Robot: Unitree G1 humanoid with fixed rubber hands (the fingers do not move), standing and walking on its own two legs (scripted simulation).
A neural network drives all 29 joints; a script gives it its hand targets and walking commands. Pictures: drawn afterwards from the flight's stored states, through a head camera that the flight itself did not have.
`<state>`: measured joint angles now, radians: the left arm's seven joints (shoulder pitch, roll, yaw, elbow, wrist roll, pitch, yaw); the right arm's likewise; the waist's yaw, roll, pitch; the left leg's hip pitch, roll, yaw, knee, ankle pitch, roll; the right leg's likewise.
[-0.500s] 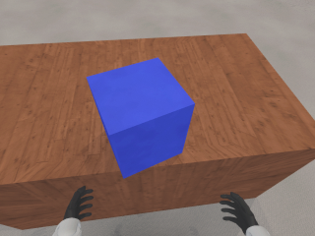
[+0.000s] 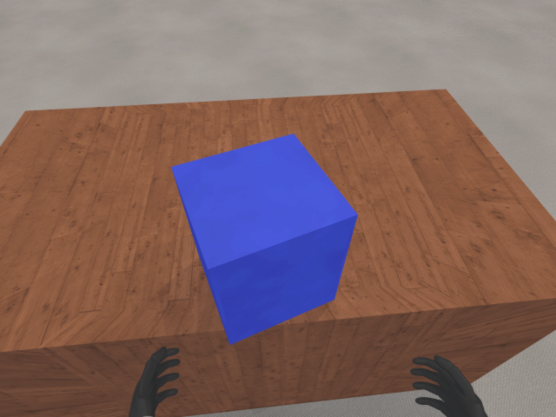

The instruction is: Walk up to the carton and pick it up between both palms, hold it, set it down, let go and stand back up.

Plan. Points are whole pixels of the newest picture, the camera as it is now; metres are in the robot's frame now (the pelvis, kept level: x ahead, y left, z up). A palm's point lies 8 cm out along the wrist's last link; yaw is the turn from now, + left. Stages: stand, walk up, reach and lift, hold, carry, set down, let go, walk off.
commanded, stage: reach and lift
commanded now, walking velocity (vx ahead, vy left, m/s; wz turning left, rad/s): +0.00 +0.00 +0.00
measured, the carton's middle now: (261, 240) +0.40 +0.05 +0.00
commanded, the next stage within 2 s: none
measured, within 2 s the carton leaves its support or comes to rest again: neither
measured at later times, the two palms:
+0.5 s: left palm (153, 414) +0.14 +0.19 -0.04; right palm (478, 397) +0.17 -0.25 -0.04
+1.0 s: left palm (164, 368) +0.19 +0.17 +0.00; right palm (463, 343) +0.23 -0.24 -0.01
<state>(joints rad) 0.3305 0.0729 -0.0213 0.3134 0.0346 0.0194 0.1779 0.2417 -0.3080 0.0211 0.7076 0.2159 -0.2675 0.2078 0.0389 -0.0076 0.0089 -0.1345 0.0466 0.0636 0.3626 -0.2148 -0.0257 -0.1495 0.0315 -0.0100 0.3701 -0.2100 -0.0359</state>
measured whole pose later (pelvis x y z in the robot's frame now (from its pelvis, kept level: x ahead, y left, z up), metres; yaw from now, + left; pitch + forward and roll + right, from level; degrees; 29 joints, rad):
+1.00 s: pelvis -0.02 -0.02 -0.01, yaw +0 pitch +1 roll +1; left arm 0.19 -0.03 0.00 0.14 0.02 0.00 0.30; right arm 0.04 -0.39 0.14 0.62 0.44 -0.33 0.22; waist 0.08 -0.06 -0.01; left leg -0.22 0.05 0.04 0.42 -0.21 -0.05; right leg -0.26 0.04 -0.01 0.48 -0.23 -0.06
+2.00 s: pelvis -0.03 -0.03 +0.00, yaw +0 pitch +1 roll +1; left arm -0.23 0.04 0.18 -0.15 -0.07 0.64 0.23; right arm -0.43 -0.44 0.14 0.39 0.44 0.20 0.04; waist 0.12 -0.02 0.04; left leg -0.18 0.06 0.02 0.30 -0.13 -0.06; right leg -0.21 0.07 0.00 0.33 -0.14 -0.07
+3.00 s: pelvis -0.02 -0.01 +0.00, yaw +2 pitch +9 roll +0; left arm -0.68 0.08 0.22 0.18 -0.08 0.69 0.20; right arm -0.99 -0.50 0.16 0.83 0.47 0.30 0.07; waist 0.19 0.02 -0.05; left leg -0.35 0.06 -0.01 0.33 -0.14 -0.05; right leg -0.33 0.07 -0.01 0.29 -0.12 -0.06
